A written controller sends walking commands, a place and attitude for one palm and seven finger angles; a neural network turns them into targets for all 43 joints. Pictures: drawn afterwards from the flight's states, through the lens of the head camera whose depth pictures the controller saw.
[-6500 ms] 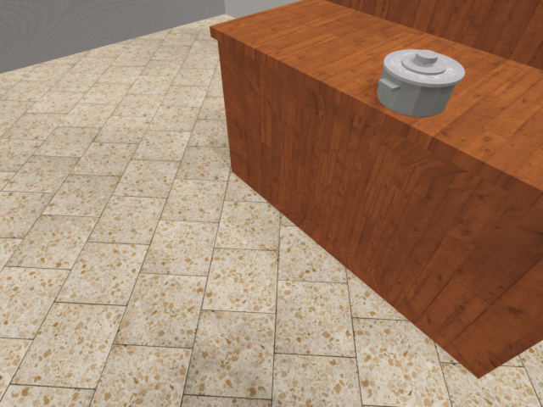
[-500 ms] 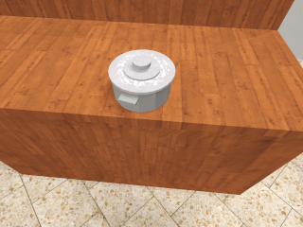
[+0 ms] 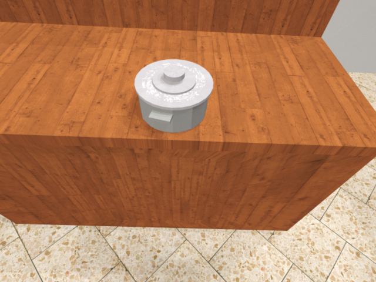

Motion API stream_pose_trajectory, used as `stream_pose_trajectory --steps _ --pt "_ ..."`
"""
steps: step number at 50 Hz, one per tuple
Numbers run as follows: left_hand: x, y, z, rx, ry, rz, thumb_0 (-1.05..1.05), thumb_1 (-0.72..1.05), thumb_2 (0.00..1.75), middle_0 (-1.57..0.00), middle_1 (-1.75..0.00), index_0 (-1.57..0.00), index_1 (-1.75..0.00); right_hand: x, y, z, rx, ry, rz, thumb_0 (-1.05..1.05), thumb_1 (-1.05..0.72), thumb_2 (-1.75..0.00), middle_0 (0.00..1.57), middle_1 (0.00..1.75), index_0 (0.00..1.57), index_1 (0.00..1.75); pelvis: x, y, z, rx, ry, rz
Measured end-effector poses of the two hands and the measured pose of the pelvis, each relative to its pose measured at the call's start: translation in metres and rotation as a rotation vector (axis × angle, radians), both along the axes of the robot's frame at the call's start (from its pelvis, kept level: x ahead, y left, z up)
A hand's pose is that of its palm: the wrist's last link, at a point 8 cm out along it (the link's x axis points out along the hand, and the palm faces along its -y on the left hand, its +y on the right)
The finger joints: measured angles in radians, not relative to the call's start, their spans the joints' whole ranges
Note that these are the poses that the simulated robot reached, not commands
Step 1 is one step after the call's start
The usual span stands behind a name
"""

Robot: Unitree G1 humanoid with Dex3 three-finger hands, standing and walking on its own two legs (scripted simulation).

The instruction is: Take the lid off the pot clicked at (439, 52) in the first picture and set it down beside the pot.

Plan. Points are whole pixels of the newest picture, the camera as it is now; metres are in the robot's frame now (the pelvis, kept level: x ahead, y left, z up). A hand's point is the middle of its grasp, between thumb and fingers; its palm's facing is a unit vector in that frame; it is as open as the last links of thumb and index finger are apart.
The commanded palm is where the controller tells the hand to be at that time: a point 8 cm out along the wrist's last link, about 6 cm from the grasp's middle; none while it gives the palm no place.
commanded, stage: look again from close up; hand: left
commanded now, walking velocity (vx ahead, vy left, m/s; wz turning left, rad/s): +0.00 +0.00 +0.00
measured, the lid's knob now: (174, 73) +0.56 +0.08 +0.14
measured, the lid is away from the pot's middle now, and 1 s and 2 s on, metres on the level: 0.00 0.00 0.00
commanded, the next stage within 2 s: shuffle to correct the standing spot in 1.08 s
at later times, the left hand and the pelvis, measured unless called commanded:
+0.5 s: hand out of the picture -0.06 +0.15 -0.17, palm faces +0.02 -0.98 -0.21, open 7.4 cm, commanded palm none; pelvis -0.05 -0.03 +0.01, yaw +0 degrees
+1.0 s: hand out of the picture -0.03 +0.13 -0.17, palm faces +0.03 -0.98 -0.19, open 7.4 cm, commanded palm none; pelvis -0.04 -0.04 +0.01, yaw +1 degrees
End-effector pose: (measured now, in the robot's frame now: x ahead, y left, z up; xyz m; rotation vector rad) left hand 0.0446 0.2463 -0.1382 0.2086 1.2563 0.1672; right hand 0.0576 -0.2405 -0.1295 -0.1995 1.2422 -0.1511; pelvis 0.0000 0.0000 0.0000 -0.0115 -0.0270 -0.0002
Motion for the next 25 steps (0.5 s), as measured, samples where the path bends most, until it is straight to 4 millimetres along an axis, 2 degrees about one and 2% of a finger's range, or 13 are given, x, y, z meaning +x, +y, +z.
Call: stream_pose_trajectory --steps 7,14,19,25 --pt "-0.043 -0.014 -0.001 -0.025 0.074 0.006 0.01 0.91 0.90 -0.20 -0.30 -0.20 -0.30 -0.041 -0.007 -0.001 0.009 0.060 -0.024 0.00 -0.91 -0.90 0.20 0.30 0.20 0.30 -0.018 -0.007 0.003 0.003 -0.016 -0.001" --pt "-0.079 -0.027 0.000 -0.032 0.127 0.023 0.01 0.91 0.90 -0.20 -0.30 -0.20 -0.30 -0.063 -0.009 -0.003 0.033 0.080 -0.033 0.00 -0.91 -0.90 0.20 0.30 0.20 0.30 -0.032 -0.016 0.005 0.006 -0.017 0.000" --pt "-0.096 -0.034 0.001 -0.034 0.143 0.035 0.01 0.91 0.90 -0.20 -0.30 -0.20 -0.30 -0.071 -0.012 -0.004 0.040 0.084 -0.035 0.00 -0.91 -0.90 0.20 0.30 0.20 0.30 -0.040 -0.021 0.006 0.007 -0.017 0.003" --pt "-0.104 -0.044 0.002 -0.041 0.145 0.044 0.01 0.91 0.90 -0.20 -0.30 -0.20 -0.30 -0.079 -0.016 -0.005 0.044 0.090 -0.038 0.00 -0.92 -0.90 0.20 0.30 0.20 0.30 -0.046 -0.027 0.007 0.008 -0.016 0.006"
